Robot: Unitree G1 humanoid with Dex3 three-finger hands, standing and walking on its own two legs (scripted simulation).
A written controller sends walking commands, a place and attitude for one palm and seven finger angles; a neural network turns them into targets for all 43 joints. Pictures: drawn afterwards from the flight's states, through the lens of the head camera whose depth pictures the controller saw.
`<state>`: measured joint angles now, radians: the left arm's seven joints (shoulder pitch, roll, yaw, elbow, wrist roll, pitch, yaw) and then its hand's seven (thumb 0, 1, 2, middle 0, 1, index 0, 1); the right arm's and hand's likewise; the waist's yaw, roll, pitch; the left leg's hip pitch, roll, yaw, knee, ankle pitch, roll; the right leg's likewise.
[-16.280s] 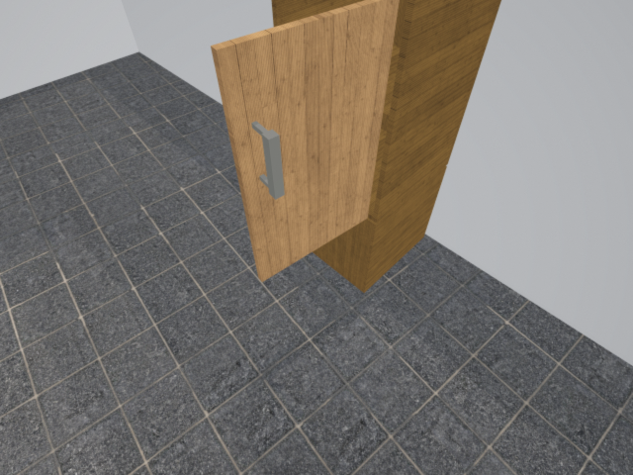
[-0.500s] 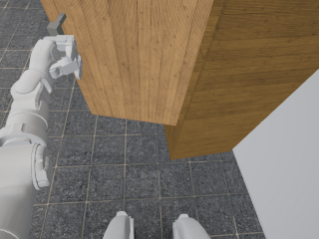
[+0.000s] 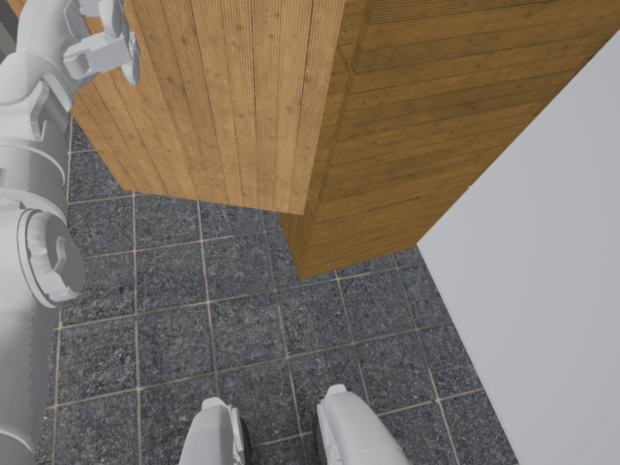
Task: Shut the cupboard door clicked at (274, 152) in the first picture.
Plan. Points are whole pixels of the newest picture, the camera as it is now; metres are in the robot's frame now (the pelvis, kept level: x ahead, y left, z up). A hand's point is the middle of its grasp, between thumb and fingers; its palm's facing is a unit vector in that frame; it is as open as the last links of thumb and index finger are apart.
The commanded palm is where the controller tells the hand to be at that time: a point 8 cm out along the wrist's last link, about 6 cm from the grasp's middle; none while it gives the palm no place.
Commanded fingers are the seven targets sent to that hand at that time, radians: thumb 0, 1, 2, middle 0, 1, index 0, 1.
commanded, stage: push the door shut along its arc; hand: left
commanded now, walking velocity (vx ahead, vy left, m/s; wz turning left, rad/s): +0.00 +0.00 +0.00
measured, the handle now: (24, 30) +0.61 +0.22 +0.13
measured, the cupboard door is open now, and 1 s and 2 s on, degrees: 66 55 55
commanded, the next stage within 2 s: pull the fist back off the door in 0.58 s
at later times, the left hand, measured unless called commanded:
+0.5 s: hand (119, 34) +0.58 +0.12 +0.14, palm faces -0.36 -0.93 -0.01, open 2.9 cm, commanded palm +0.62 +0.14 +0.13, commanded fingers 0.00 0.90 0.90 -1.30 -1.50 -1.30 -1.50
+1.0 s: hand (153, 17) +0.61 +0.09 +0.14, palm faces +0.10 -0.99 -0.07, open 3.2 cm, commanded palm +0.58 +0.12 +0.13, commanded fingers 0.00 0.90 0.90 -1.30 -1.50 -1.30 -1.50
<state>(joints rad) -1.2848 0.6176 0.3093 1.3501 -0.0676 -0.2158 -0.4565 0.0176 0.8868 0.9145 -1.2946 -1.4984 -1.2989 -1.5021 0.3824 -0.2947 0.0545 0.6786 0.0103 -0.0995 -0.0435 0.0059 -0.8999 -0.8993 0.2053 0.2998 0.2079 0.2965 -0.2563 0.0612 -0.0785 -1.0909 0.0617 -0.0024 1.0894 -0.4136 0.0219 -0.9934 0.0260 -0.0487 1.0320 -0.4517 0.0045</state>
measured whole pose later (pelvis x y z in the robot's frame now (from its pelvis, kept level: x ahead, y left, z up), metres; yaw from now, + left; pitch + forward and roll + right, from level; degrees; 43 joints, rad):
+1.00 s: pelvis +0.00 +0.00 -0.01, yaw +1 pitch +27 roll -5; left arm -1.40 0.50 0.32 1.37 0.13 -0.22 0.14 0.04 0.85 0.94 -1.29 -1.50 -1.30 -1.50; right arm 0.46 -0.22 0.05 0.68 -0.10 -0.06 0.09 0.00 -0.90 -0.90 0.20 0.30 0.21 0.30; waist -0.31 0.08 -0.12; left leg -1.20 0.06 -0.03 1.14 -0.42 0.01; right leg -1.09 0.02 -0.07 1.08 -0.46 0.00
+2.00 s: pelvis +0.04 -0.02 +0.05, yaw +1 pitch +11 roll +0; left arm -0.51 0.26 0.25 0.72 -0.18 -0.27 -0.10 0.02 0.90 0.90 -1.29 -1.50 -1.30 -1.50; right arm 0.40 -0.25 0.00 0.64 0.04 0.05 0.01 0.01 -0.90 -0.90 0.20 0.30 0.21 0.30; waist -0.07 0.06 -0.12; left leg -0.59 0.05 0.04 0.78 -0.37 -0.01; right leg -0.53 0.02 -0.01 0.77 -0.42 -0.02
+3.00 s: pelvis +0.05 -0.01 +0.09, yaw +2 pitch -4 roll +0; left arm 0.49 0.35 0.36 -0.36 -0.08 -0.06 0.11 0.02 0.89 0.90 -0.30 -0.40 -0.30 -0.41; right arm 0.21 -0.24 0.02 0.64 0.02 -0.05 -0.08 0.01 -0.90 -0.90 0.20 0.30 0.21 0.30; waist 0.07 0.08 0.00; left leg -0.12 0.00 0.03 0.42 -0.23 0.01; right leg -0.04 -0.01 -0.03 0.38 -0.27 0.01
